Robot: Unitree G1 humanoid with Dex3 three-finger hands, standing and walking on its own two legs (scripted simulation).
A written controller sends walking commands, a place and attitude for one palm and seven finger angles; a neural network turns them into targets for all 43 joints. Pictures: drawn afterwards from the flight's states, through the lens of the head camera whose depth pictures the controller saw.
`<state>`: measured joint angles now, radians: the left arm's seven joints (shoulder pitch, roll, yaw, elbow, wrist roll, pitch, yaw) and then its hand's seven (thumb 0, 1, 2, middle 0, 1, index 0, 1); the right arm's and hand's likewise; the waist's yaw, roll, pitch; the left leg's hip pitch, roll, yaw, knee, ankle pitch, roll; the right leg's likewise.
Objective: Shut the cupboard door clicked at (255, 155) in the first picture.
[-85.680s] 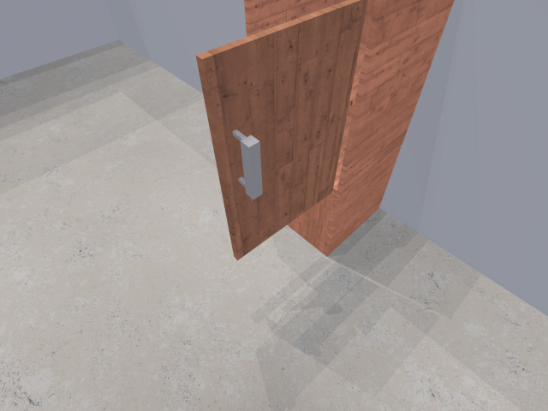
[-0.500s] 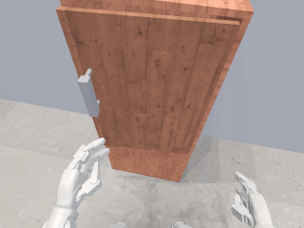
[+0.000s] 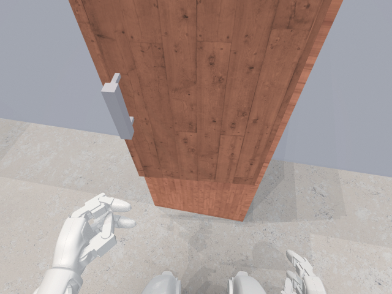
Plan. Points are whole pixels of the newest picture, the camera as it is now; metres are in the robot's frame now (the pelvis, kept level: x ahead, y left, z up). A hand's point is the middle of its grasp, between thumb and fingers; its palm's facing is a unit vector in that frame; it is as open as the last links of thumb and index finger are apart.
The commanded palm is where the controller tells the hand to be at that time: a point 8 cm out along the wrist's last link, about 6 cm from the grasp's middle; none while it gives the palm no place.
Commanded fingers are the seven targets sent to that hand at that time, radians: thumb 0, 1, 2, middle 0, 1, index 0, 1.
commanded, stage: raise the hand and make a fist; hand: left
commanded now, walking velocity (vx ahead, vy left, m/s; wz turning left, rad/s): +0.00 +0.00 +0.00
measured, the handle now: (122, 107) +0.48 +0.20 +0.10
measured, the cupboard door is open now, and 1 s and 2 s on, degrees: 6 6 6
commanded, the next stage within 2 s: bring the fist close to the handle in 1.08 s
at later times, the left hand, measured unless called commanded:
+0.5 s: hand (97, 211) +0.24 +0.18 +0.09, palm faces +0.00 -1.00 -0.05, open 3.1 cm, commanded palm +0.22 +0.24 +0.09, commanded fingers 0.00 0.90 0.90 -1.30 -1.50 -1.30 -1.50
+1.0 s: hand (96, 207) +0.25 +0.18 +0.10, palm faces -0.02 -1.00 -0.04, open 3.1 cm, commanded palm +0.22 +0.23 +0.10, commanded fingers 0.00 0.90 0.90 -1.30 -1.50 -1.30 -1.50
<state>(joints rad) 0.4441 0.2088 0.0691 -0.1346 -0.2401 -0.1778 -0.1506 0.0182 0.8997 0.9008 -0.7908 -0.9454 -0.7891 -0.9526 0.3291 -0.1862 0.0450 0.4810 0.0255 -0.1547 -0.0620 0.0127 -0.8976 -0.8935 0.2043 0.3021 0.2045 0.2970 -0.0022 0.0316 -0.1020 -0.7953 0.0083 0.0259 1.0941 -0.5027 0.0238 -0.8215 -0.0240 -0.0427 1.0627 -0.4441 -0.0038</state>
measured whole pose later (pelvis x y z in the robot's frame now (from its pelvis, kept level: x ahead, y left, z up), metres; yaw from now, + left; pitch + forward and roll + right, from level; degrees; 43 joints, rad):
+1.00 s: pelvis +0.03 -0.01 +0.02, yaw +1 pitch +9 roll -1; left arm 0.37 0.26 0.18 -0.09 -0.32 -0.29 -0.30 0.02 0.90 0.90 -1.29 -1.50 -1.29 -1.50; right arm 0.30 -0.26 0.02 0.49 0.02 -0.19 -0.07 0.01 -0.90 -0.89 0.20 0.30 0.20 0.30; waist 0.01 0.02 -0.09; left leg -0.64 0.01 0.00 0.96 -0.49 0.00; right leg -0.65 -0.01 -0.07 0.93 -0.44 -0.02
